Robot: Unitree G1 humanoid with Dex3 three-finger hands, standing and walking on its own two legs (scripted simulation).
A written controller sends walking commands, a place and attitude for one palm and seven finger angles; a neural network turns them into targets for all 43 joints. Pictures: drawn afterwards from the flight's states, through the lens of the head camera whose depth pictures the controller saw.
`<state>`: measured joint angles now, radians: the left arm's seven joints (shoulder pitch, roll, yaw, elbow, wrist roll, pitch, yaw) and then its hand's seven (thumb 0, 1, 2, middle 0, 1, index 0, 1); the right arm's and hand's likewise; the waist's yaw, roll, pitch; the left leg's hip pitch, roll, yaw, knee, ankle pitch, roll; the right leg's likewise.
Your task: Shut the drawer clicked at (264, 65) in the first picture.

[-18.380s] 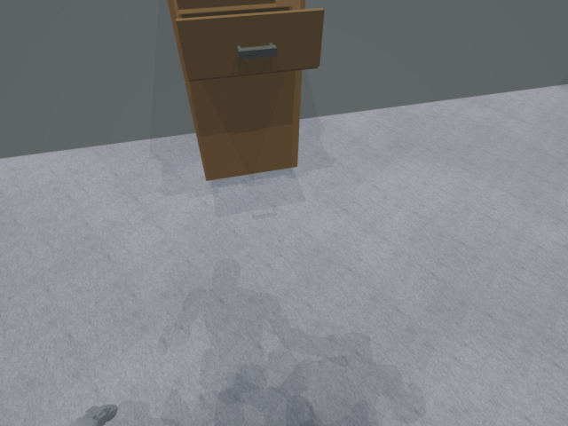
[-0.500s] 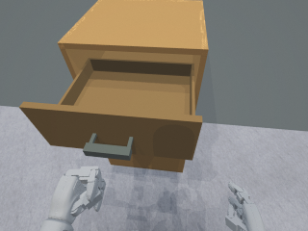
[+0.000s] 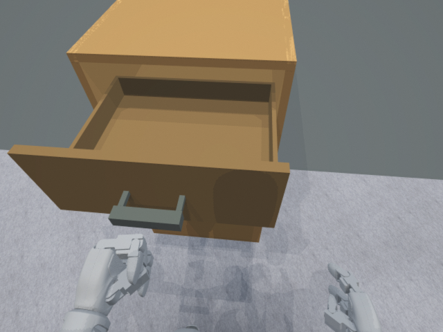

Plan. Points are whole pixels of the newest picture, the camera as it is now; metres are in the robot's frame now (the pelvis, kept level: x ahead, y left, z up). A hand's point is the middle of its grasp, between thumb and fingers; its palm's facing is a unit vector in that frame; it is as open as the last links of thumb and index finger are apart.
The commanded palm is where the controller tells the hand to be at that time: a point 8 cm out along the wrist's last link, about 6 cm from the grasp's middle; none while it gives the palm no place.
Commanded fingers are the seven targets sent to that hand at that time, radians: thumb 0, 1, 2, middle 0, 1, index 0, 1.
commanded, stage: bring the fist close to the handle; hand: left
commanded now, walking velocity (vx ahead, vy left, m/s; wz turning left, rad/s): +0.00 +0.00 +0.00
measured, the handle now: (150, 208) +0.32 +0.14 +0.07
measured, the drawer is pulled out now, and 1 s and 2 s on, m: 0.28 0.26 0.12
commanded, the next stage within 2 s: push the drawer shut in 0.16 s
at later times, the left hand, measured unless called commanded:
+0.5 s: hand (153, 259) +0.23 +0.12 +0.07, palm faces -0.14 -0.99 -0.03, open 3.3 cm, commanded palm +0.21 +0.18 +0.07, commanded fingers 0.00 0.90 0.90 -1.40 -1.60 -1.40 -1.60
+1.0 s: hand (154, 243) +0.25 +0.12 +0.07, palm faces -0.12 -0.99 -0.04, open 3.0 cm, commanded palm +0.26 +0.17 +0.07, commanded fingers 0.00 0.90 0.90 -1.40 -1.60 -1.40 -1.60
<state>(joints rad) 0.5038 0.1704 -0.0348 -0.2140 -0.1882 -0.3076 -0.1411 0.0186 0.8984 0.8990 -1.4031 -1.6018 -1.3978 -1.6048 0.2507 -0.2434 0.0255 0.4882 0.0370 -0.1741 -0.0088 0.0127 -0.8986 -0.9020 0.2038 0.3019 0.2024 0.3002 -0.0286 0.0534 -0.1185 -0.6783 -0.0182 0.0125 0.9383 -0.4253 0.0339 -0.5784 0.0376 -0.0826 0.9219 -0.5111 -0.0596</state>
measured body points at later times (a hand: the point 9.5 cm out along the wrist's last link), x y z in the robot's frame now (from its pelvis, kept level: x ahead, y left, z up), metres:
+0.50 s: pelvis +0.00 +0.00 +0.00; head +0.04 -0.01 +0.45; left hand +0.23 +0.17 +0.07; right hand +0.17 -0.24 -0.08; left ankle +0.02 +0.10 -0.69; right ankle -0.03 -0.08 -0.69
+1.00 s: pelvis -0.02 +0.00 +0.00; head +0.03 +0.00 +0.45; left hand +0.25 +0.17 +0.07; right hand +0.17 -0.23 -0.08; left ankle +0.02 +0.10 -0.69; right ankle -0.03 -0.08 -0.69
